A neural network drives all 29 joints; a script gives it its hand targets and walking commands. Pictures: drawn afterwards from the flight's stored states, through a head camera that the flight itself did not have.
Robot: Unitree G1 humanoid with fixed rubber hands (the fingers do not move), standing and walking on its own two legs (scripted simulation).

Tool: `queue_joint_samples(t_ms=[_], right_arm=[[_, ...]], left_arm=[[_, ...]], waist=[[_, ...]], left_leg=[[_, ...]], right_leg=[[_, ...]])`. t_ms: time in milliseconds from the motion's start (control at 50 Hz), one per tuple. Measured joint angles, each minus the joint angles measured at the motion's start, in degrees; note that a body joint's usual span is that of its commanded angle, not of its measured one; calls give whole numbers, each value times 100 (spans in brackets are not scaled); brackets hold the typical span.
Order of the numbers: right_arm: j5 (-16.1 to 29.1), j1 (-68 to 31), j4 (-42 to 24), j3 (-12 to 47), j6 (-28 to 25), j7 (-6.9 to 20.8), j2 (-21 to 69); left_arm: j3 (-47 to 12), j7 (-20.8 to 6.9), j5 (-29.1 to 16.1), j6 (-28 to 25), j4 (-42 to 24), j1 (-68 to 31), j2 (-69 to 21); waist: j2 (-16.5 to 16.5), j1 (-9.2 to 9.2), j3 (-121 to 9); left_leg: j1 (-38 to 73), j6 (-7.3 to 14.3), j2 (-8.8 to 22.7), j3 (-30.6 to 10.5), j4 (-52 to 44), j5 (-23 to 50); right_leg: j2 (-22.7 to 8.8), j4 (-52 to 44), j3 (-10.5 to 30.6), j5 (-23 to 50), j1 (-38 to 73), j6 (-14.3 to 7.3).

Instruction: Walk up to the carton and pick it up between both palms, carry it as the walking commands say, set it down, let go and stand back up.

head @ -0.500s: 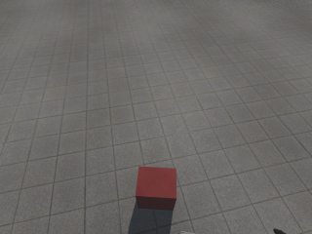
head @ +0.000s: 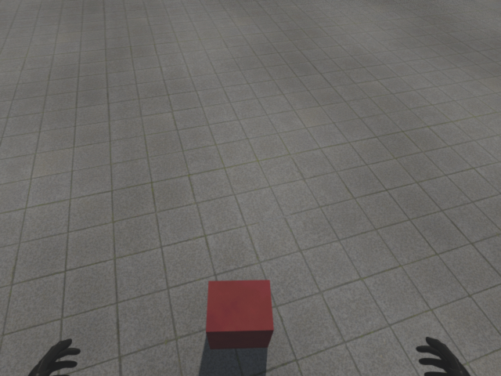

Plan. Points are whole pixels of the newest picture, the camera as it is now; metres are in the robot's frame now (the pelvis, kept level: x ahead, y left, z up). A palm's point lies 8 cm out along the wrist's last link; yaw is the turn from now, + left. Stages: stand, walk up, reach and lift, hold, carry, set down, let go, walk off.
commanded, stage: walk up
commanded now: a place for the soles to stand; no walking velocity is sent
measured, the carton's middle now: (239, 315) +0.42 +0.01 -0.65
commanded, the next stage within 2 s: none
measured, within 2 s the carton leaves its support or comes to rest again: neither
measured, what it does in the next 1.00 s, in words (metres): stands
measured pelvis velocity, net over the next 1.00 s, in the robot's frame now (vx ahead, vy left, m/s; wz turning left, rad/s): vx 0.03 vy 0.03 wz -0.07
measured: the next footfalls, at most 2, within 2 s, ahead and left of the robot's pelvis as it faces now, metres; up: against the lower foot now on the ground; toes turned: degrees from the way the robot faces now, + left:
none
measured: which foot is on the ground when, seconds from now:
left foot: down 0.00-1.00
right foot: down 0.00-1.00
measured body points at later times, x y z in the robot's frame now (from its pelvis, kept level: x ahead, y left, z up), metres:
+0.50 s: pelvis +0.02 +0.01 +0.01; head +0.03 +0.00 +0.45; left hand +0.13 +0.35 -0.09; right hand +0.13 -0.32 -0.10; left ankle -0.03 +0.11 -0.73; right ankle +0.03 -0.12 -0.73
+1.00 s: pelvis +0.03 +0.03 +0.01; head +0.04 +0.04 +0.46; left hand +0.16 +0.35 -0.10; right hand +0.12 -0.30 -0.10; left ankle -0.01 +0.13 -0.73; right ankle +0.03 -0.11 -0.73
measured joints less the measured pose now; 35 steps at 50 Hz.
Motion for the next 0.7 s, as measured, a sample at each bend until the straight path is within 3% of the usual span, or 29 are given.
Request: queue_joint_samples(t_ms=[120,200,300,460,580,640,700], right_arm=[[-61,-51,108,-27,95,73,-3],[-104,20,130,-75,141,153,-50],[-166,252,224,-64,61,181,18],[-102,203,175,-76,170,157,48],[-108,81,85,-109,154,159,56],[-130,113,48,-123,148,159,50],[-121,159,25,-127,177,152,31]], left_arm=[[3,4,67,-54,191,203,-67],[46,63,143,-149,224,495,-70],[30,67,67,-158,316,614,-5],[24,120,68,-235,330,560,-27],[-8,186,50,-195,220,494,-21],[11,172,44,-158,221,437,-37],[27,133,77,-183,246,426,-90]], waist=[[80,14,-49],[173,23,-137],[137,74,-204],[246,23,-135],[156,21,-134],[158,62,-117],[236,53,-98]], left_leg=[[94,17,20,32,-174,63],[71,170,-204,-225,-181,-73],[310,175,-387,-230,-618,261],[397,159,-290,-218,-473,58],[434,226,-406,-145,-503,42],[469,250,-371,-75,-435,-29],[476,213,-259,-46,-305,-146]], right_leg=[[43,-190,39,118,80,-37],[21,-251,92,122,92,-20],[-94,-355,192,138,181,69],[-25,-400,157,70,339,83],[-128,-185,214,-30,241,98],[-150,-42,44,-61,206,3],[-107,-202,-75,-95,329,101]])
